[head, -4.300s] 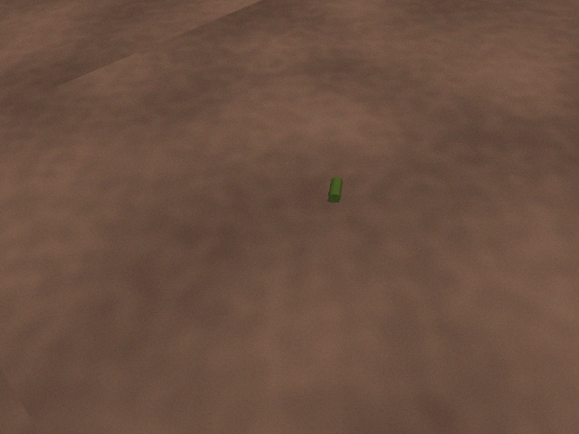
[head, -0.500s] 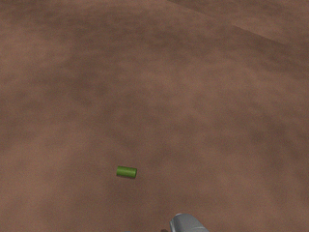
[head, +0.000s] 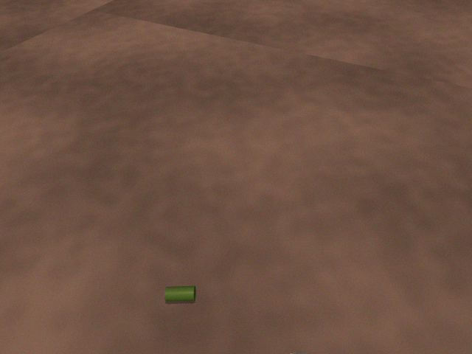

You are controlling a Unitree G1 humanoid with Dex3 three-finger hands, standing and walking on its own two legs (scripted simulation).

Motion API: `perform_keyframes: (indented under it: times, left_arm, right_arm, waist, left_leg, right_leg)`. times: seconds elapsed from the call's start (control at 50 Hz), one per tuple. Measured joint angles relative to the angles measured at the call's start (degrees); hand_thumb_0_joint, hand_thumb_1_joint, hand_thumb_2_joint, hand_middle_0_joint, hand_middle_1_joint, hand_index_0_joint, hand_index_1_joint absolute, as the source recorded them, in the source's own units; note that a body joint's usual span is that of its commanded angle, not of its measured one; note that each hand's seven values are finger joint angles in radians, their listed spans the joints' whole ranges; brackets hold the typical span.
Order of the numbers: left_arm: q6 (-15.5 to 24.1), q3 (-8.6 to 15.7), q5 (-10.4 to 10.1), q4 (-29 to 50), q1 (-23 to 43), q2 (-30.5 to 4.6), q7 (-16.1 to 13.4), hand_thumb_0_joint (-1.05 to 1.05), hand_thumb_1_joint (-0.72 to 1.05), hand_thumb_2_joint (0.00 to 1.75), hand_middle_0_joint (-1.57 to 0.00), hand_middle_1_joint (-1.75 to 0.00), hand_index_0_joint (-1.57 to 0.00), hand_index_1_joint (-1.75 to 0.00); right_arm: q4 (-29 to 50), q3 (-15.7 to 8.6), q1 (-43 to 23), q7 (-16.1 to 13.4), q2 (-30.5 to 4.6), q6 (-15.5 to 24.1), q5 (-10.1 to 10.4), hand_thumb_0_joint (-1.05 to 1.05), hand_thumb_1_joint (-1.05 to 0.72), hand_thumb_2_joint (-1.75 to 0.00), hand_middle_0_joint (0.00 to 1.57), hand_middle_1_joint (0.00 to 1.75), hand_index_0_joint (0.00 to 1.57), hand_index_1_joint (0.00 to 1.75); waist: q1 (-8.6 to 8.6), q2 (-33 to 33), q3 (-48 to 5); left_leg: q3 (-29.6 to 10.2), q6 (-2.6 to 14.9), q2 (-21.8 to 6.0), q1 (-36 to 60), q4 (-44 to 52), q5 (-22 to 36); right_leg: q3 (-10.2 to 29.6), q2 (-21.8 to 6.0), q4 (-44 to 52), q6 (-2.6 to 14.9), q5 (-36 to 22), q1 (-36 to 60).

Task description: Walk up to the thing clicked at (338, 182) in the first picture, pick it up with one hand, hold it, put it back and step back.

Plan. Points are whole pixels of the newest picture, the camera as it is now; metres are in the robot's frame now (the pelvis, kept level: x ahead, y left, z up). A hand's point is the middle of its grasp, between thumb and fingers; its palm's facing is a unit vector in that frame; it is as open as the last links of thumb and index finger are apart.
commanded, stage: walk up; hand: left
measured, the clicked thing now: (180, 293) +0.49 +0.27 -0.74
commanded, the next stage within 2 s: stand in 1.88 s
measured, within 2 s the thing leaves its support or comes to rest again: neither
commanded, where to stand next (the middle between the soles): +0.12 +0.00 m, yaw +4 degrees
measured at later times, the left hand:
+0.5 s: hand (151, 349) +0.18 +0.19 -0.16, palm faces +0.02 -0.94 -0.35, open 7.4 cm
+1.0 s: hand out of the picture +0.15 +0.23 -0.13, palm faces +0.04 -0.93 -0.36, open 7.4 cm
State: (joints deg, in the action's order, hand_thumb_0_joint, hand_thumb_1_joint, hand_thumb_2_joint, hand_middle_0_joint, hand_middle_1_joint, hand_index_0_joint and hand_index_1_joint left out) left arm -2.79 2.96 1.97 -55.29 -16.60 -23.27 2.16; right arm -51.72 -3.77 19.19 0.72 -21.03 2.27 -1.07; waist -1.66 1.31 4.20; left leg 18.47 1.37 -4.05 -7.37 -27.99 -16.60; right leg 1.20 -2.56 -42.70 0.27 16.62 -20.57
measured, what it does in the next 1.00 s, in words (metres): steps on the spot: right foot, then left foot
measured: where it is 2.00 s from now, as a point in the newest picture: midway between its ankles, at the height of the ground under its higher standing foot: outside the picture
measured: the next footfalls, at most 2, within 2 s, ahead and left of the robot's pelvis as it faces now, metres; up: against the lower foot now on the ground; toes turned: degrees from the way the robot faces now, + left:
right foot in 0.04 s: +0.08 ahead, -0.13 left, +0.00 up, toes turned -2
left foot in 0.42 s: +0.11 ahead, +0.10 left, +0.00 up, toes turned +1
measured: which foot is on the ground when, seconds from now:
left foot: down 0.00-0.08, up 0.10-0.40, down 0.42-1.00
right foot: up 0.00-0.02, down 0.04-1.00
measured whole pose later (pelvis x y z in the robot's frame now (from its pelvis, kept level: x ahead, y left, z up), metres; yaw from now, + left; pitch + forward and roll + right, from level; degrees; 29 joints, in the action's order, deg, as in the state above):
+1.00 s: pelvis +0.04 -0.03 +0.01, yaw +2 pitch -3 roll +0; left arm -0.1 2.0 0.7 -64.5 -0.9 -20.1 0.4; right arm -63.4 0.2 5.1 0.6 -19.8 0.9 -0.4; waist 0.1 -1.4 4.4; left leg -0.7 -0.8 -0.9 -10.2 -23.5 -10.5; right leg -3.8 1.0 -22.9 2.0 12.8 -7.4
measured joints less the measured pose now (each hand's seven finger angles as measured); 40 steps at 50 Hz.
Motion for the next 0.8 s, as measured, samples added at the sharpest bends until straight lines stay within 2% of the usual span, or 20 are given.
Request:
perform_keyframes:
  times: [0.04, 0.06, 0.08, 0.1, 0.16, 0.22, 0.28, 0.38, 0.42, 0.46, 0.5, 0.56, 0.64, 0.7, 0.8]
  left_arm:
    - [0.73, -0.04, 0.11, 0.03, 0.01, 0.34, -0.08, 0.00, 0.90, 0.90, -0.20, -0.30, -0.20, -0.30]
    - [1.31, 0.10, 0.21, -0.28, 0.31, 0.86, -0.35, 0.00, 0.90, 0.90, -0.20, -0.30, -0.20, -0.30]
    - [1.82, 0.09, 0.32, -0.59, 0.77, 1.65, -0.72, 0.00, 0.90, 0.90, -0.20, -0.30, -0.20, -0.30]
    - [2.31, -0.09, 0.39, -0.59, 1.07, 2.28, -1.09, 0.00, 0.90, 0.90, -0.20, -0.30, -0.20, -0.30]
    - [3.53, -0.83, 0.39, 0.01, 1.62, 3.30, -1.88, 0.00, 0.90, 0.90, -0.20, -0.30, -0.20, -0.30]
    - [3.90, -1.26, -0.22, -0.20, 3.05, 4.11, -2.52, 0.00, 0.90, 0.90, -0.21, -0.30, -0.20, -0.30]
    - [4.32, -1.55, -0.36, -0.01, 4.72, 4.80, -3.04, 0.00, 0.90, 0.90, -0.21, -0.30, -0.20, -0.30]
    - [4.47, -1.68, -0.82, 0.38, 7.78, 5.40, -3.39, 0.00, 0.90, 0.90, -0.21, -0.30, -0.20, -0.30]
    - [4.23, -1.78, -1.25, 0.36, 9.11, 5.18, -3.42, 0.00, 0.90, 0.90, -0.21, -0.30, -0.21, -0.30]
    - [3.79, -1.71, -1.70, -0.08, 10.69, 4.58, -3.44, 0.00, 0.90, 0.90, -0.21, -0.30, -0.21, -0.30]
    - [3.43, -1.56, -2.15, -0.50, 12.02, 4.17, -3.53, 0.00, 0.90, 0.90, -0.21, -0.30, -0.20, -0.30]
    - [3.65, -1.61, -1.92, -1.90, 13.60, 4.04, -3.56, 0.00, 0.90, 0.90, -0.21, -0.30, -0.20, -0.30]
    - [3.71, -1.80, -1.75, -3.70, 14.37, 3.78, -3.25, 0.00, 0.90, 0.90, -0.21, -0.30, -0.20, -0.30]
    - [3.29, -1.90, -1.62, -5.28, 15.00, 3.89, -3.04, 0.00, 0.90, 0.90, -0.21, -0.30, -0.20, -0.30]
    - [3.11, -1.51, -1.53, -6.86, 15.79, 3.55, -2.70, 0.00, 0.90, 0.90, -0.21, -0.30, -0.20, -0.30]
  right_arm:
    - [0.02, 0.18, -0.94, 0.24, -0.53, -0.69, 0.05, 0.01, -0.90, -0.90, 0.21, 0.30, 0.21, 0.30]
    - [-0.12, 0.26, -1.67, 0.25, -0.95, -1.10, 0.10, 0.01, -0.90, -0.90, 0.21, 0.30, 0.21, 0.30]
    - [-0.34, 0.30, -2.39, 0.14, -1.34, -1.61, 0.22, 0.01, -0.90, -0.90, 0.21, 0.30, 0.21, 0.30]
    - [-0.55, 0.43, -2.95, 0.07, -1.44, -2.12, 0.35, 0.01, -0.90, -0.90, 0.20, 0.30, 0.20, 0.30]
    - [-1.36, 1.29, -5.48, 0.08, -0.86, -3.00, 0.86, 0.01, -0.90, -0.90, 0.20, 0.30, 0.20, 0.30]
    - [-1.72, 1.99, -7.27, -0.15, -0.51, -2.27, 1.62, 0.01, -0.91, -0.90, 0.20, 0.30, 0.20, 0.30]
    - [-2.55, 2.49, -7.91, -0.59, -0.57, -2.14, 1.76, 0.00, -0.91, -0.90, 0.20, 0.30, 0.20, 0.30]
    - [-4.26, 2.41, -8.36, -1.40, -0.94, -1.85, 1.33, 0.00, -0.91, -0.90, 0.20, 0.30, 0.20, 0.30]
    - [-4.75, 2.13, -8.53, -1.51, -1.08, -1.48, 1.07, 0.00, -0.91, -0.90, 0.20, 0.30, 0.20, 0.30]
    - [-5.53, 1.69, -9.03, -1.57, -0.70, -1.15, 0.75, 0.00, -0.91, -0.90, 0.20, 0.30, 0.20, 0.30]
    - [-6.05, 1.75, -9.61, -1.33, -0.45, -0.98, 0.84, 0.00, -0.91, -0.90, 0.20, 0.30, 0.20, 0.30]
    - [-6.94, 2.08, -11.14, -1.07, -0.71, -1.16, 1.32, 0.00, -0.91, -0.90, 0.20, 0.30, 0.20, 0.30]
    - [-7.56, 2.42, -12.88, -1.22, -0.75, -1.56, 1.61, 0.00, -0.91, -0.90, 0.20, 0.30, 0.20, 0.30]
    - [-8.30, 2.56, -13.68, -1.11, -0.99, -1.48, 1.52, 0.00, -0.91, -0.90, 0.20, 0.30, 0.20, 0.30]
    - [-9.69, 3.29, -14.54, -0.71, -0.19, -1.60, 1.37, 0.00, -0.91, -0.90, 0.20, 0.30, 0.20, 0.30]
  waist:
    - [0.37, -0.84, 0.08]
    - [0.59, -2.07, 0.41]
    - [0.58, -3.89, 0.84]
    - [0.72, -5.07, 0.90]
    - [2.99, -5.05, 1.24]
    - [3.17, -4.83, 1.72]
    - [3.37, -4.31, 1.44]
    - [2.85, -2.83, 1.16]
    - [2.24, -2.10, 1.27]
    - [1.65, -0.49, 1.50]
    - [1.70, 0.68, 1.53]
    - [1.48, -0.02, 1.81]
    - [1.14, -0.50, 1.34]
    - [0.81, -1.67, 0.74]
    - [1.37, -2.67, 0.47]
  left_leg:
    - [0.13, -0.67, -0.96, -1.22, -3.75, -2.31]
    - [-0.19, -1.03, -2.32, -2.04, -6.40, -3.84]
    - [-1.71, -0.82, -3.72, -2.96, -9.02, -5.82]
    - [-4.71, -0.98, -3.65, -4.35, -11.50, -8.06]
    - [-12.88, -1.41, 0.17, -8.30, -18.19, -12.62]
    - [-18.43, -1.04, 2.10, -11.19, -20.10, -11.72]
    - [-21.59, -1.13, 2.99, -12.39, -19.08, -9.21]
    - [-20.17, -0.91, 2.48, -10.73, -12.35, -4.30]
    - [-18.96, -0.42, 2.45, -8.83, -7.56, 1.01]
    - [-18.75, -2.61, 3.12, -7.28, -4.97, 0.17]
    - [-18.42, -3.41, 3.40, -7.21, -4.69, -0.31]
    - [-18.85, -3.16, 2.29, -7.54, -5.73, -0.56]
    - [-18.67, -2.48, 2.38, -6.92, -4.95, 0.58]
    - [-18.92, -3.21, 2.51, -5.70, -2.84, 0.64]
    - [-18.94, -2.93, 2.61, -4.20, -0.30, 2.51]
  right_leg:
    - [-0.83, -0.46, 4.88, 0.52, -0.24, 2.73]
    - [-1.19, 0.38, 5.52, 0.42, 0.60, 3.45]
    - [-2.15, 1.70, 5.21, 0.81, 1.12, 3.83]
    - [-2.85, 2.64, 5.07, 1.30, 1.42, 3.96]
    - [-1.52, 3.90, 6.30, 2.80, 0.93, 4.11]
    - [-1.75, 4.45, 9.74, 3.47, -0.33, 5.70]
    - [-2.31, 4.75, 11.48, 3.90, -0.43, 6.79]
    - [-3.60, 4.61, 10.00, 4.18, 1.80, 7.41]
    - [-4.29, 4.32, 7.81, 4.03, 3.48, 6.99]
    - [-4.54, 3.38, 5.45, 3.70, 5.13, 6.33]
    - [-4.21, 3.01, 4.91, 3.21, 5.41, 5.91]
    - [-4.58, 4.21, 7.18, 3.44, 4.35, 7.13]
    - [-4.44, 4.19, 9.13, 3.58, 3.22, 8.30]
    - [-4.74, 4.01, 10.27, 3.17, 2.62, 9.11]
    - [-4.75, 3.97, 13.71, 2.63, 0.40, 11.04]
